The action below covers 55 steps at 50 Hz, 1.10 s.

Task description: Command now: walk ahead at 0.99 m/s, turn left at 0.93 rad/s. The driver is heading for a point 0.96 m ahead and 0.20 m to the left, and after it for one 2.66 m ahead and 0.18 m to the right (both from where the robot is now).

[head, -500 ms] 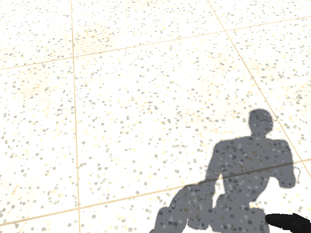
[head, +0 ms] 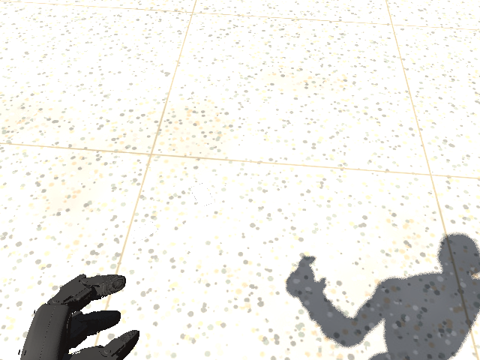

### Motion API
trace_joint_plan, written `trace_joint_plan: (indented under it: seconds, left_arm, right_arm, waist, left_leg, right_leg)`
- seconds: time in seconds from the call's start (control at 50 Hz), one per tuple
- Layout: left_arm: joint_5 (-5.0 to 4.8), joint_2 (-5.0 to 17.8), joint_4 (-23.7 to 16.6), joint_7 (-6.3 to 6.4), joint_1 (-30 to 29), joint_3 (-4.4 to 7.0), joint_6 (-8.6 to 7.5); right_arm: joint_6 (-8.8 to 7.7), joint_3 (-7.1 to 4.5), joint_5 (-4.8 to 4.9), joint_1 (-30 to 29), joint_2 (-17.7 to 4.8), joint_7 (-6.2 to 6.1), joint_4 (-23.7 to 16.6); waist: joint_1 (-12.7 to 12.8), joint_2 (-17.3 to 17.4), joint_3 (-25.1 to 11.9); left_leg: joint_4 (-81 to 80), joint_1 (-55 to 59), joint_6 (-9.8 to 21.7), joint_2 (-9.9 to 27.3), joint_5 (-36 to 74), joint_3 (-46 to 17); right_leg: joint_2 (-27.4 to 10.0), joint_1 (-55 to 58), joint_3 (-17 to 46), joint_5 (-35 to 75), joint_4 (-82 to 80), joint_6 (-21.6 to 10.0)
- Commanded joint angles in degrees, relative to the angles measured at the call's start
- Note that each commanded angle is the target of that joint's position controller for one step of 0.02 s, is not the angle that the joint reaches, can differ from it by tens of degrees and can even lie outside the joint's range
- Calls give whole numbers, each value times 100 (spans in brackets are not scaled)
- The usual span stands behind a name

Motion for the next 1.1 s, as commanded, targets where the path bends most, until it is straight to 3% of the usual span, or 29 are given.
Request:
trace_joint_plan:
  seconds: [0.02,0.04,0.06,0.08,0.1,0.18,0.24,0.32,0.38,0.42,0.44,0.46,0.48,0.5,0.52,0.54,0.56,0.58,0.64,0.72,0.84,0.9,0.94,0.96,0.98,1.0,1.02,1.04,1.1]
  left_arm:
    - [222,1820,299,-8,2759,695,17]
    - [190,1533,265,-66,2521,691,68]
    - [170,1070,199,-17,2201,605,112]
    - [227,919,307,7,2115,562,170]
    - [292,831,429,8,2052,533,195]
    - [178,315,882,-40,1744,408,139]
    - [226,544,1033,-18,1549,463,121]
    - [269,942,1248,41,1790,522,100]
    - [283,1242,1416,88,2083,559,177]
    - [261,1626,1428,179,2137,643,300]
    - [258,1745,1344,204,1932,678,367]
    - [236,1720,1145,184,1552,680,360]
    - [199,1232,1079,145,1415,558,257]
    - [240,279,654,60,2144,244,11]
    - [70,758,360,-7,1606,246,-263]
    - [-85,950,186,-4,931,283,-346]
    - [-43,842,210,21,858,266,-355]
    - [79,750,415,42,1098,273,-263]
    - [170,689,745,-13,1649,297,125]
    - [263,215,423,-45,450,81,156]
    - [-76,353,143,-355,-667,140,52]
    - [-73,678,148,-477,-68,323,88]
    - [-30,1143,631,-394,2118,543,245]
    - [53,1355,866,-313,3065,566,333]
    - [240,1740,776,-388,2773,613,196]
    - [277,1288,571,-326,2635,642,293]
    - [298,1125,406,-256,2265,573,320]
    - [210,1137,368,-282,1836,577,325]
    - [169,992,254,-205,1208,524,337]
  right_arm:
    - [-97,235,69,485,496,114,-775]
    - [-79,251,280,294,30,51,-779]
    - [-35,152,188,-433,-403,21,-799]
    - [-9,107,24,-896,-540,33,-854]
    - [-10,86,-100,-1298,-509,69,-993]
    - [213,110,81,-1410,-164,208,-1212]
    - [226,155,-1,-1641,-151,275,-1335]
    - [135,193,-14,-2414,-171,421,-1489]
    - [23,137,12,-2898,-316,567,-1575]
    - [45,-29,63,-2371,-636,566,-1513]
    - [104,-189,104,-1417,-904,540,-1297]
    - [179,-432,90,124,-1338,472,-874]
    - [251,-504,142,854,-1458,337,-510]
    - [176,-436,-32,137,-1775,312,-798]
    - [70,-390,-152,211,-1422,283,-980]
    - [-46,-347,-193,210,-1202,277,-907]
    - [-146,-299,-188,-147,-1092,311,-873]
    - [-201,-217,-207,-594,-860,313,-889]
    - [-213,-16,-233,-1111,-332,206,-781]
    - [-330,24,-227,-689,-424,77,-416]
    - [-345,17,-216,71,-684,104,165]
    - [-185,-19,-452,-192,-948,39,167]
    - [-26,-73,-564,-788,-1163,-50,-16]
    - [-63,-9,-538,-939,-940,-96,-212]
    - [-199,264,-326,61,126,30,-427]
    - [-394,214,-244,-185,-793,135,-495]
    - [-469,153,-63,-1014,-930,157,-763]
    - [-511,219,-180,-1403,-769,134,-947]
    - [-324,165,-401,-1313,-774,65,-892]
  waist:
    - [986,-2340,-2512]
    - [1067,-2468,-2080]
    - [1281,-1511,-1114]
    - [1309,-562,-609]
    - [1256,-173,-180]
    - [780,-531,314]
    - [613,-301,624]
    - [845,-45,1004]
    - [881,-54,890]
    - [369,-633,354]
    - [-201,-859,-152]
    - [-940,-776,-818]
    - [-1052,217,-720]
    - [191,2043,-1249]
    - [-228,1345,-2155]
    - [-194,506,-1208]
    - [242,-353,-444]
    - [598,-622,-125]
    - [998,-39,358]
    - [401,216,677]
    - [-135,264,980]
    - [431,682,145]
    - [1575,875,-829]
    - [1876,52,-1351]
    - [945,-2641,-2142]
    - [1348,-1034,-2994]
    - [1276,-475,-1967]
    - [904,532,-993]
    - [361,484,-160]
  left_leg:
    - [4098,-3908,-109,-86,-281,552]
    - [4973,-4866,-119,601,330,869]
    - [5190,-5149,-152,795,882,1112]
    - [5019,-5008,-142,1015,1195,1277]
    - [4724,-4852,-114,1196,1385,1298]
    - [4262,-4655,-53,1638,1529,1313]
    - [3709,-4807,-165,1661,2254,1382]
    - [2137,-4523,-51,1524,3376,1936]
    - [996,-3473,249,875,3432,2824]
    - [980,-2580,415,372,2837,3149]
    - [1077,-1513,581,238,2508,3103]
    - [749,479,892,271,2606,2684]
    - [124,1981,1129,667,2818,1802]
    - [-347,3163,2123,1721,1722,-1270]
    - [-1708,3325,2436,2261,-494,-3101]
    - [-2245,2469,2055,2220,-749,-3078]
    - [-2363,1242,1851,2085,-224,-2632]
    - [-2309,291,1660,1800,413,-1919]
    - [-2431,-1431,1440,1351,1532,-302]
    - [-2568,-2187,1010,847,2439,1201]
    - [-2891,181,574,1589,3375,1707]
    - [-1722,1440,219,1768,7665,2042]
    - [985,1106,-39,1692,9500,2264]
    - [3157,-417,-227,1244,7106,2287]
    - [6163,-3796,-1006,-167,-41,1459]
    - [6016,-3823,-620,53,327,698]
    - [5506,-3886,-475,388,506,644]
    - [4878,-3772,-388,512,524,883]
    - [3649,-3143,-596,799,624,1084]
  right_leg:
    - [-2288,5949,3876,-3613,-784,-1465]
    - [-2486,5563,4992,-5318,-1370,-1506]
    - [-2187,4833,3939,-4616,-1378,-1294]
    - [-1922,4171,2803,-3332,-1275,-1148]
    - [-1667,3549,2010,-2310,-1278,-1104]
    - [-1355,2645,375,-901,-1603,-1021]
    - [-1336,2328,-524,-95,-1923,-1048]
    - [-1205,2470,-1559,668,-2255,-824]
    - [-1052,2891,-2172,3698,-1890,-507]
    - [-1235,3336,-2267,6742,-728,-461]
    - [-1347,3159,-2230,7571,437,-527]
    - [-1281,2203,-2079,7251,2107,-600]
    - [-399,588,-2028,1776,4434,-424]
    - [484,-1581,-1149,-2831,6528,-301]
    - [349,-2208,12,-2376,6496,-532]
    - [130,-2375,-18,-1956,5920,-655]
    - [-82,-2070,-31,-1623,5251,-661]
    - [-328,-1503,-23,-1402,4796,-579]
    - [-825,-727,-382,-1002,3944,-224]
    - [-740,-342,-926,1452,1994,-151]
    - [-240,-948,-1058,2083,23,-669]
    - [409,-453,-1602,956,320,-993]
    - [592,1506,-1562,730,458,-1218]
    - [78,3383,-607,1193,555,-1392]
    - [-1700,6138,3139,1040,198,-3088]
    - [-1555,6164,4058,-40,-668,-2759]
    - [-1385,5232,3219,255,-755,-2423]
    - [-1111,3871,2691,1099,-952,-2278]
    - [-501,1883,1495,3100,-1136,-2207]
Velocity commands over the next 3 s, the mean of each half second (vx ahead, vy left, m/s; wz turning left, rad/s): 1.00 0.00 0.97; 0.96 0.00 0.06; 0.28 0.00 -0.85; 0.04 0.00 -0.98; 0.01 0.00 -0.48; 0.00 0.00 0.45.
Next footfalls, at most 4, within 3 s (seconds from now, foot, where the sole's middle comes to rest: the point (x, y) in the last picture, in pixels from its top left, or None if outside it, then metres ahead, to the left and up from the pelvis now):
0.48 left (171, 350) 0.53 0.15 -0.75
0.94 right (137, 208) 1.02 0.26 -0.75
1.38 left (82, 167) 1.22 0.47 -0.75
1.84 right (149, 191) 1.09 0.22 -0.75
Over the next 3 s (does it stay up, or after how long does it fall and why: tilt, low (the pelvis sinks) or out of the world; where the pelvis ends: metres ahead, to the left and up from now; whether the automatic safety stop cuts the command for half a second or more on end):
stays up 1.13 0.38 0.01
